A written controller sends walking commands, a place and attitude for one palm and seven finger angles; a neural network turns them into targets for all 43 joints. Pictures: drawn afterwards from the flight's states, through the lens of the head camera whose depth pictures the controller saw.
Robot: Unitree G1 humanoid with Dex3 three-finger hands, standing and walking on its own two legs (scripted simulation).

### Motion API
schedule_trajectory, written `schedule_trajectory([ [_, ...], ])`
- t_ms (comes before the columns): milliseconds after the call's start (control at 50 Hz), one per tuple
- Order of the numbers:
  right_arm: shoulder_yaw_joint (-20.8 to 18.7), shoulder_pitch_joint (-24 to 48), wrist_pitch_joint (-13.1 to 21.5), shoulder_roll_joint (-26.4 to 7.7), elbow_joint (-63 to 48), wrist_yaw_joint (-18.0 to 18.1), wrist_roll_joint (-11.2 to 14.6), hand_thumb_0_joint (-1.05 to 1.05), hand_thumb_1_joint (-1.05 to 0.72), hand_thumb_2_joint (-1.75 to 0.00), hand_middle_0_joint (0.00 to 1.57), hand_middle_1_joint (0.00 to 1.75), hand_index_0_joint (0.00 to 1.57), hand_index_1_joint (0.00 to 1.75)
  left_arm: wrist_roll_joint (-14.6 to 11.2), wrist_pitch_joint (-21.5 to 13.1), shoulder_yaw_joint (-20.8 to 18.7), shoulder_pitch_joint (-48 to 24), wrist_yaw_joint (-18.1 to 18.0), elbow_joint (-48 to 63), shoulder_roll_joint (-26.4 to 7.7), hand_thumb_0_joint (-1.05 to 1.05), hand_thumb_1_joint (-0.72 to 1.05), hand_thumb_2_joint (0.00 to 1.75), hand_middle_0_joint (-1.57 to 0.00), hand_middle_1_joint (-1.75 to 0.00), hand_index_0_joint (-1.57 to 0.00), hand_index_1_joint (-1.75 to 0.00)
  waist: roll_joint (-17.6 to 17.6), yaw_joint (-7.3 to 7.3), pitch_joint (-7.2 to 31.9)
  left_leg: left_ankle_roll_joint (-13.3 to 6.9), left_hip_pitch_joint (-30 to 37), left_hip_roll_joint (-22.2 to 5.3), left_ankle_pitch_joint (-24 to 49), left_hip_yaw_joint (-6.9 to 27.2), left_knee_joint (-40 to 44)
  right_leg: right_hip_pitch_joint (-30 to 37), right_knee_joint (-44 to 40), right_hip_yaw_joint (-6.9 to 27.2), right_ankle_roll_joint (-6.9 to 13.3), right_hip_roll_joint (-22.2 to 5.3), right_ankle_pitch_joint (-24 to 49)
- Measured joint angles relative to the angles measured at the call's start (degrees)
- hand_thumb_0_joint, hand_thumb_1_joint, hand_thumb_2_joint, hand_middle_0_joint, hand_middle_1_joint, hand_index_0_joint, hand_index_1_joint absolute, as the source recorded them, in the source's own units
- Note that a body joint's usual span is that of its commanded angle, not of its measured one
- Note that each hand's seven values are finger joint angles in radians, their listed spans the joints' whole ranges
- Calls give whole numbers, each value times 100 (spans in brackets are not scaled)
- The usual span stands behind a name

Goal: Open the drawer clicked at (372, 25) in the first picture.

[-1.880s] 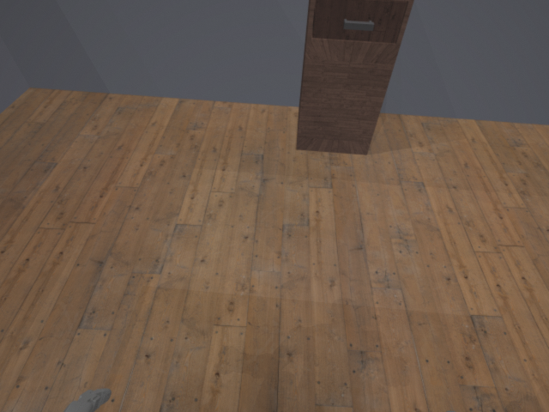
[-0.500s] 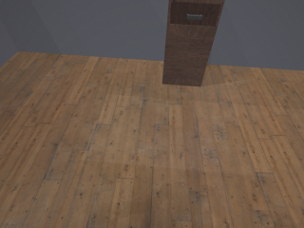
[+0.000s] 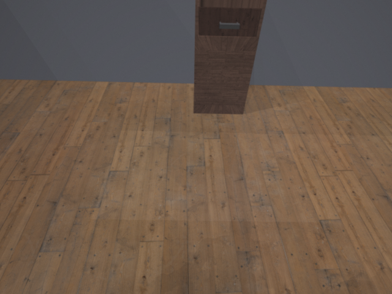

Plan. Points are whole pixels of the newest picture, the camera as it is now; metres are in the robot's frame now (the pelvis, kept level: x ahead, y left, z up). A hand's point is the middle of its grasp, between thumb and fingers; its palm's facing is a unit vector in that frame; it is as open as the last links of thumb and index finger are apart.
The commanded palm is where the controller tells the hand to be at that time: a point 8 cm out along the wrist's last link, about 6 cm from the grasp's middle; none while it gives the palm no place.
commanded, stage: walk to a spot facing it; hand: left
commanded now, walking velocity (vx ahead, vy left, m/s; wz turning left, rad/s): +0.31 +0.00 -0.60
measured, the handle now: (229, 24) +1.58 -0.08 -0.06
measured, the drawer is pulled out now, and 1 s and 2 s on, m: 0.00 0.00 0.00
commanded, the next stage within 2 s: turn to face it in 1.88 s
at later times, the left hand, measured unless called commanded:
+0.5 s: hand out of the picture +0.14 +0.14 -0.16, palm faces -0.12 -0.97 -0.19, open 7.3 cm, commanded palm none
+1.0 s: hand (175, 168) +0.53 +0.11 -0.16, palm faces -0.40 -0.90 -0.18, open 7.3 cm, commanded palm none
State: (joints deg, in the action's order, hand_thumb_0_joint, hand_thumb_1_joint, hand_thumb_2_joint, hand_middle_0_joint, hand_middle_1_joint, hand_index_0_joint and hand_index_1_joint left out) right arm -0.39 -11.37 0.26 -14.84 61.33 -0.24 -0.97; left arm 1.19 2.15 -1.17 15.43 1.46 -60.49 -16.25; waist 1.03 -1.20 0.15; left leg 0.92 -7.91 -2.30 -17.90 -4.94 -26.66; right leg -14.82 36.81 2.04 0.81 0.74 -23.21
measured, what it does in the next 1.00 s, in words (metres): walks ahead, turning right: left foot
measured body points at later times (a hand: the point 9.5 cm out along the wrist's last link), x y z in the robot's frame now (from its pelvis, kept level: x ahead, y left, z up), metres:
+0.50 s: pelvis +0.15 -0.04 +0.01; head +0.17 -0.05 +0.46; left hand +0.15 +0.19 -0.14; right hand +0.22 -0.30 -0.13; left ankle +0.27 +0.09 -0.67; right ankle +0.05 -0.12 -0.74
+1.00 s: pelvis +0.37 -0.03 +0.01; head +0.39 -0.02 +0.46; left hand +0.55 +0.16 -0.15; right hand +0.22 -0.23 -0.13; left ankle +0.35 +0.06 -0.74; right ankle +0.37 -0.20 -0.65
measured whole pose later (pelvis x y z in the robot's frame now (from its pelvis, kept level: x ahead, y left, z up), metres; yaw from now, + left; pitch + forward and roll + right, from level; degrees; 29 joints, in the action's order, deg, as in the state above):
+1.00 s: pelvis +0.37 -0.03 +0.01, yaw -27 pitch +0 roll +0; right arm -2.4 -23.2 4.4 -9.8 61.9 1.4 -0.8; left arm 2.2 1.4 -5.7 11.0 1.8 -55.6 -13.0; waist 3.1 0.7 -1.6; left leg -1.7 -2.5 -2.3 -17.2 -16.9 -20.4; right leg -38.2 63.6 -1.6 -1.1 -6.3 -6.3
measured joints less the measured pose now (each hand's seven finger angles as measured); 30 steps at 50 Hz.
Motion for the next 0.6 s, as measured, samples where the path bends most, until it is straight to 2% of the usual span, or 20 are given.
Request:
schedule_trajectory([
  [60,-59,-226,96,110,-57,10,-10,0,-90,-90,20,30,20,30,8,24,-56,147,72,49,161,0,91,90,-20,-30,-20,-30,-46,36,-116,78,193,-117,-123,-222,35,-392,691,-316,-38,-121,-366],
  [120,-111,-434,99,113,-22,24,-27,0,-90,-90,20,30,20,30,6,-67,-103,182,133,180,327,0,91,90,-20,-30,-20,-30,-204,62,-278,240,264,-339,-420,-351,-282,-397,206,-622,-27,-204,-31],
  [140,-124,-512,76,105,-2,19,-12,0,-90,-90,20,30,20,30,15,-153,-110,195,140,250,348,0,91,90,-20,-30,-20,-30,-255,64,-314,212,117,-454,-642,-362,-718,-340,-25,-689,30,-176,386],
  [180,-139,-553,-41,107,94,3,7,0,-90,-90,20,30,20,30,0,-334,-133,186,62,315,413,0,91,90,-20,-30,-20,-30,-323,26,-387,144,-486,-496,-1080,-78,-2228,-371,199,-772,219,-60,508],
  [220,-152,-503,-97,128,152,-22,12,1,-90,-90,20,30,20,30,-29,-427,-144,261,-26,345,483,0,91,90,-20,-30,-20,-30,-303,-45,-409,80,-1059,-414,-909,101,-3321,-173,31,-745,332,47,401],
  [260,-178,-374,-80,156,96,-42,-4,1,-91,-90,20,30,20,30,-23,-454,-140,394,-83,322,539,0,91,90,-20,-30,-20,-30,-221,-89,-386,92,-1543,-374,-587,100,-3776,69,-358,-618,355,118,493],
  [380,-262,137,35,240,-398,-87,-21,1,-91,-90,20,30,19,30,11,-489,-92,738,-100,89,707,0,91,90,-20,-30,-20,-30,-118,-3,-245,255,-2533,-459,389,160,-3437,675,-1389,-211,357,237,804],
  [440,-274,326,54,288,-549,-109,-20,1,-91,-90,20,30,19,30,15,-533,-89,814,-117,35,747,0,91,90,-20,-30,-20,-30,-143,-33,-198,300,-2746,-501,688,239,-3105,932,-1641,-62,317,279,767],
  [520,-251,517,54,359,-637,-133,-14,0,-91,-90,20,30,19,30,33,-575,-103,861,-170,31,737,0,91,90,-20,-30,-20,-30,-146,-145,-176,287,-2700,-474,758,230,-2408,1263,-1781,101,233,276,554],
  [600,-193,673,109,456,-698,-145,4,1,-91,-90,20,30,19,30,47,-566,-138,912,-215,32,671,0,91,90,-20,-30,-20,-30,-63,-273,-193,162,-2242,-299,569,107,-1396,1541,-1643,285,84,197,137],
])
